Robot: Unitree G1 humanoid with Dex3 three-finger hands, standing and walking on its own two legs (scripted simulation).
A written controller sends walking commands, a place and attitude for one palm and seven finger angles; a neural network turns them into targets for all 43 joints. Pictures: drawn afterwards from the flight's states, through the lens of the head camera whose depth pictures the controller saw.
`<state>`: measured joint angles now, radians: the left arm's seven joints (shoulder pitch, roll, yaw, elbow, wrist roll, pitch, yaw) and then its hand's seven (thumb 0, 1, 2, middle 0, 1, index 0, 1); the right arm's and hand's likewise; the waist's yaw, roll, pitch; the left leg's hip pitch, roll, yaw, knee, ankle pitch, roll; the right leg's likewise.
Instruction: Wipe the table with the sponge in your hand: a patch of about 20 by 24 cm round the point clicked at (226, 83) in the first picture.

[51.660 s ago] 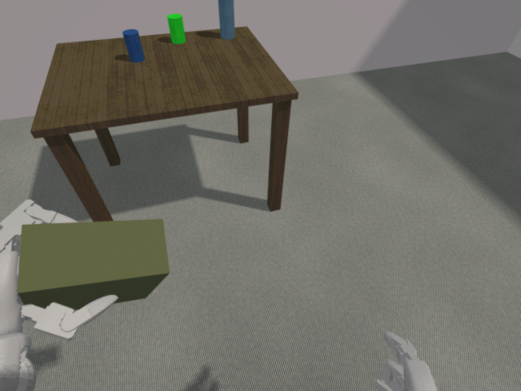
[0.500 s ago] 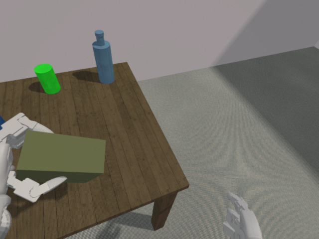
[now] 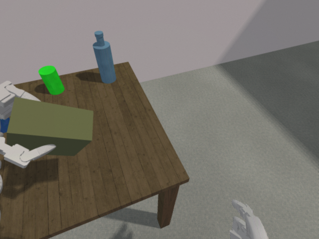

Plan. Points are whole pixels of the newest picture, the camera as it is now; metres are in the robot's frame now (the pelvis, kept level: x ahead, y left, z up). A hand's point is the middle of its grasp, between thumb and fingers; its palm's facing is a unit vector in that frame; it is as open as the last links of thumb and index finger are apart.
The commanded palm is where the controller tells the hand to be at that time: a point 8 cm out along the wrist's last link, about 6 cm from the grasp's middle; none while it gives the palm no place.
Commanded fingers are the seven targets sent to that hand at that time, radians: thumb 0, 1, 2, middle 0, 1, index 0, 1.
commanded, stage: turn the palm down, sponge in hand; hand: left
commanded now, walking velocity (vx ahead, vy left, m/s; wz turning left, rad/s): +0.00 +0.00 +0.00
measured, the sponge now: (62, 133) +0.29 +0.24 +0.14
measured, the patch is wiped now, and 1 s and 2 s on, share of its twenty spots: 0.00 0.00 0.00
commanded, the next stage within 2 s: none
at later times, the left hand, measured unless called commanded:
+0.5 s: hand (45, 165) +0.22 +0.25 +0.12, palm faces +0.23 -0.56 -0.79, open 10.6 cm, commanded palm +0.18 +0.27 +0.17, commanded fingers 0.00 0.10 1.30 -1.20 -1.60 -1.20 -1.60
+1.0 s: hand (62, 171) +0.22 +0.23 +0.10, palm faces +0.09 -0.36 -0.93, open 10.6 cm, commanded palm +0.19 +0.26 +0.17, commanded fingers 0.00 0.10 1.30 -1.20 -1.60 -1.20 -1.60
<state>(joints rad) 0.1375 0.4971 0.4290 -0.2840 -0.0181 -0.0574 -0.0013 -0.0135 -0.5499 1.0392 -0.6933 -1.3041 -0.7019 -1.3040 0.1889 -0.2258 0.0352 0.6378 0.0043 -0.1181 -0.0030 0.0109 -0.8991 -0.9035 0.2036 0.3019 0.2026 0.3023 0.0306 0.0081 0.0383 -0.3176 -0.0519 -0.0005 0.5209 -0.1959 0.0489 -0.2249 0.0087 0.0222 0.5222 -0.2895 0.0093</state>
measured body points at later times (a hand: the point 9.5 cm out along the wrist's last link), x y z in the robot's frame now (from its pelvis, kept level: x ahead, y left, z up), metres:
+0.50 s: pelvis +0.00 -0.05 -0.01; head +0.01 -0.08 +0.43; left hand +0.20 +0.28 +0.17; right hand +0.21 -0.28 -0.10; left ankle +0.05 +0.08 -0.73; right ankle -0.01 -0.13 -0.73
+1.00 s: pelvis +0.01 -0.04 -0.01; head +0.02 -0.06 +0.44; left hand +0.21 +0.24 +0.15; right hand +0.22 -0.27 -0.10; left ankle +0.05 +0.08 -0.73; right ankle -0.01 -0.13 -0.73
